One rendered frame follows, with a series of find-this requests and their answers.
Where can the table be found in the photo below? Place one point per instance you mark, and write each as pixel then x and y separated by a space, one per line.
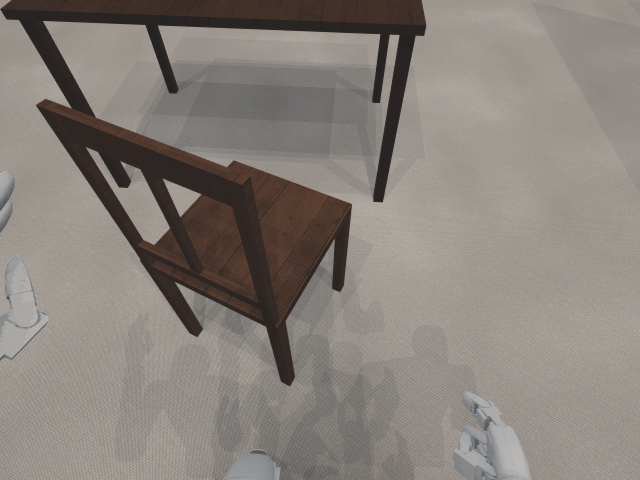
pixel 385 17

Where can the left robot hand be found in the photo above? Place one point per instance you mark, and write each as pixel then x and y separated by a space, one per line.
pixel 19 328

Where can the robot left thigh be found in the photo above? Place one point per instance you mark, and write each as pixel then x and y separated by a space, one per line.
pixel 253 467

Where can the right robot hand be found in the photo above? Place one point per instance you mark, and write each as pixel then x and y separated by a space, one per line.
pixel 497 455

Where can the chair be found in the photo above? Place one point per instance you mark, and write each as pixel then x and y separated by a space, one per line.
pixel 251 242

